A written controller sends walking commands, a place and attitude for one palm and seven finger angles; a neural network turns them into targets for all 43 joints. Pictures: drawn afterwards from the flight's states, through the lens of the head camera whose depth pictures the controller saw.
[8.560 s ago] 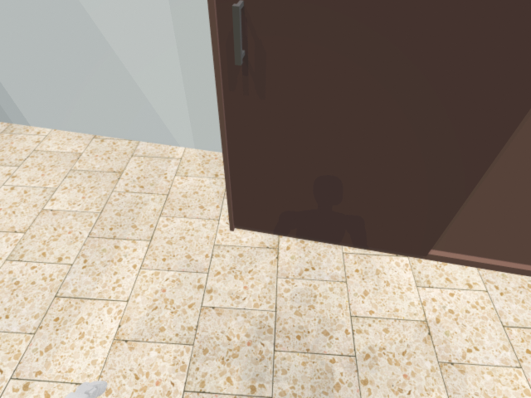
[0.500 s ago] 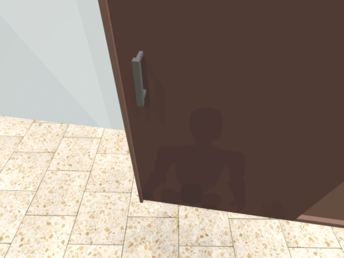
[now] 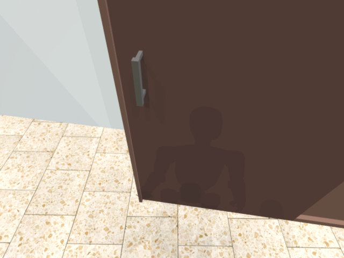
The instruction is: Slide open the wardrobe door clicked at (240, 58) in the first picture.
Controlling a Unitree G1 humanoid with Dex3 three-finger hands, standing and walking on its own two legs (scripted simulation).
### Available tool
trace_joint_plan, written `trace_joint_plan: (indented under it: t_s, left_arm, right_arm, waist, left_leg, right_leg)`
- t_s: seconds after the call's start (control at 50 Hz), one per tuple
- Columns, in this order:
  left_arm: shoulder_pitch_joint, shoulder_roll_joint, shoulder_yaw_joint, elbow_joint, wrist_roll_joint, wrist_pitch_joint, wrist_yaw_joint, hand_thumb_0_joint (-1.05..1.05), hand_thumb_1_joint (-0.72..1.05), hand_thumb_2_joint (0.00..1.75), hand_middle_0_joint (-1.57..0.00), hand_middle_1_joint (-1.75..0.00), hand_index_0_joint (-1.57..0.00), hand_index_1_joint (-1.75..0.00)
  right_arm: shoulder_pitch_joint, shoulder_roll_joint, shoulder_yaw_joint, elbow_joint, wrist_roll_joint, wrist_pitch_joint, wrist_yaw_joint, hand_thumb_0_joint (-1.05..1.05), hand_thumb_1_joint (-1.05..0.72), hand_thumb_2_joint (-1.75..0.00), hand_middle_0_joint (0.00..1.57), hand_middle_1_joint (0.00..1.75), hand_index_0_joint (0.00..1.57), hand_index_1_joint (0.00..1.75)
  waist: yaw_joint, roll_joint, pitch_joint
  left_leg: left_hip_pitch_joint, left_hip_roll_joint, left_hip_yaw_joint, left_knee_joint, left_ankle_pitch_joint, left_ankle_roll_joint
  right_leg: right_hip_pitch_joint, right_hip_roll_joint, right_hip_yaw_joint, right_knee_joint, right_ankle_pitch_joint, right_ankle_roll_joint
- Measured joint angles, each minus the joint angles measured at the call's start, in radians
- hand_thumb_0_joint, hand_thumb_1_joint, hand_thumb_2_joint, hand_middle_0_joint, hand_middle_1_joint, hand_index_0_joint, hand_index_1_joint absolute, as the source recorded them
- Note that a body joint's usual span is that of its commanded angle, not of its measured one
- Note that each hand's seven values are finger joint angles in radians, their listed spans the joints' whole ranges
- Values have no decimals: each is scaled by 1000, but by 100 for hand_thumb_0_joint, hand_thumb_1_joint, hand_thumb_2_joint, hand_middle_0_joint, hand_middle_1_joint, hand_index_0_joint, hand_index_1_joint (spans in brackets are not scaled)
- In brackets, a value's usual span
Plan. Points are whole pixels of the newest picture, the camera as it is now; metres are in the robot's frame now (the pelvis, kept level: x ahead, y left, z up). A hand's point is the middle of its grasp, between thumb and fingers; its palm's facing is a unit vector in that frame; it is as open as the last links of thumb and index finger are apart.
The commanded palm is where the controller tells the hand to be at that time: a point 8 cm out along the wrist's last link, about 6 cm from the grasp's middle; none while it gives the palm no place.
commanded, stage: look again from close up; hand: left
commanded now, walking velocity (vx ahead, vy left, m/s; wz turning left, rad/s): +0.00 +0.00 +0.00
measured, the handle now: (140, 79) +0.53 +0.13 +0.14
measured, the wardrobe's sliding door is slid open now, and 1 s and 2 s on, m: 0.00 0.00 0.00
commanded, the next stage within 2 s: raise the hand with hooked fingers in 0.54 s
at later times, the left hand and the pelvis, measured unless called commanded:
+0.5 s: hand out of the picture +0.04 +0.23 -0.17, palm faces -0.02 -0.96 -0.30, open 7.4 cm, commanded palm none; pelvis +0.00 +0.00 +0.00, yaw +0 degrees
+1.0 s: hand (81, 233) +0.18 +0.22 -0.03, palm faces -0.03 -0.99 -0.10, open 8.3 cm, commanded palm +0.14 +0.28 -0.02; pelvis -0.02 -0.02 -0.06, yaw -1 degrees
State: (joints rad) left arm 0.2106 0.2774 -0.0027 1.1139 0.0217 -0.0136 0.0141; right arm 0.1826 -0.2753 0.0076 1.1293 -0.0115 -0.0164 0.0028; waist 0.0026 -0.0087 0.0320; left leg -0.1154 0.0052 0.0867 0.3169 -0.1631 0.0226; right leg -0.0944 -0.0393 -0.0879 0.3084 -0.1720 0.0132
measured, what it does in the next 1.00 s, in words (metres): lowers itself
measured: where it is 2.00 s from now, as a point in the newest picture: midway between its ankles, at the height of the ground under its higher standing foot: outside the picture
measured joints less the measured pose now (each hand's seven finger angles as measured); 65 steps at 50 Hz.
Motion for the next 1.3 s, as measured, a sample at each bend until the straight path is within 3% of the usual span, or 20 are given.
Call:
trace_joint_plan:
  t_s: [0.64, 0.66, 0.7, 0.74, 0.82, 0.92, 0.98, 1.02, 1.06, 1.14, 1.22, 1.3]
  left_arm:
    - [-24, 22, 4, -3, 0, -2, -5, 1, 91, 89, -20, -30, -20, -30]
    - [-23, 24, 0, -15, 3, -3, -3, 1, 91, 89, -20, -30, -20, -30]
    - [46, 13, 88, -289, -52, 30, -22, 1, 90, 89, -20, -30, -20, -30]
    - [90, 4, 128, -522, -114, -26, -13, 2, 89, 89, -20, -31, -20, -31]
    - [67, -12, 191, -783, -197, -157, -64, 2, 85, 87, -20, -34, -20, -34]
    - [62, 14, 283, -833, -282, -403, -285, 1, 77, 83, -21, -39, -21, -39]
    - [107, 44, 327, -826, -319, -479, -456, 0, 70, 81, -21, -43, -21, -43]
    - [144, 61, 353, -833, -356, -474, -542, 1, 66, 79, -22, -46, -22, -46]
    - [173, 61, 379, -861, -399, -450, -587, 1, 61, 77, -22, -49, -22, -49]
    - [177, 42, 419, -961, -449, -427, -572, 1, 52, 73, -23, -55, -23, -55]
    - [118, 41, 393, -1039, -430, -373, -539, 1, 42, 69, -23, -61, -23, -61]
    - [67, 87, 349, -1072, -381, -260, -526, 1, 33, 65, -23, -67, -24, -67]
  right_arm:
    - [-19, -18, 2, -4, -1, -3, 1, 0, -90, -90, 20, 30, 20, 30]
    - [-17, -19, -1, -21, -4, -2, 1, 0, -90, -90, 20, 30, 20, 30]
    - [39, -15, -4, -135, 15, -44, -22, 1, -90, -90, 20, 30, 20, 30]
    - [76, -7, 1, -215, 33, -119, -42, 1, -90, -90, 20, 30, 20, 30]
    - [83, 19, -10, -344, 39, -216, -41, 1, -90, -90, 20, 30, 20, 30]
    - [32, 47, -21, -457, 23, -283, -2, 1, -90, -90, 20, 30, 20, 30]
    - [7, 36, -28, -517, 22, -310, 12, 1, -90, -90, 20, 30, 21, 30]
    - [7, 24, -33, -548, 26, -320, 8, 1, -90, -90, 20, 30, 21, 30]
    - [18, 10, -36, -564, 30, -331, -6, 1, -90, -90, 20, 30, 21, 30]
    - [31, -7, -31, -538, 35, -349, -39, 1, -90, -90, 20, 30, 20, 30]
    - [22, -4, -6, -501, 43, -353, -70, 1, -90, -90, 20, 30, 20, 30]
    - [16, 24, 25, -498, 48, -341, -91, 1, -90, -90, 20, 30, 21, 30]
  waist:
    - [1, 0, 2]
    - [-1, 0, 8]
    - [11, -9, 17]
    - [20, -16, 20]
    - [-4, -16, -3]
    - [-21, -34, -79]
    - [-13, -40, -96]
    - [3, -44, -102]
    - [23, -41, -105]
    - [57, -22, -92]
    - [61, 4, -66]
    - [37, 10, -48]
  left_leg:
    - [5, 1, -4, -11, -2, -4]
    - [0, 0, -5, -3, -4, -4]
    - [-26, -5, -6, 28, -14, -3]
    - [-42, -9, -6, 60, -28, -3]
    - [-133, -4, -19, 173, -72, -5]
    - [-353, 23, -5, 403, -167, -17]
    - [-483, 37, -13, 553, -217, -24]
    - [-544, 43, -18, 634, -266, -27]
    - [-583, 49, -33, 693, -293, -33]
    - [-607, 57, -75, 759, -323, -33]
    - [-594, 57, -103, 762, -316, -31]
    - [-554, 56, -93, 703, -284, -23]
  right_leg:
    - [5, 2, -4, -8, -6, -2]
    - [0, 0, -4, 2, -9, -3]
    - [-38, -9, -5, 61, -33, -6]
    - [-65, -16, -3, 117, -63, -9]
    - [-144, -20, -14, 219, -107, -15]
    - [-372, -12, 7, 445, -195, -31]
    - [-503, -5, 13, 593, -255, -37]
    - [-560, -3, 12, 664, -284, -45]
    - [-589, -1, 0, 710, -311, -43]
    - [-579, 7, -39, 738, -332, -46]
    - [-542, 11, -66, 712, -318, -43]
    - [-505, 13, -58, 650, -280, -37]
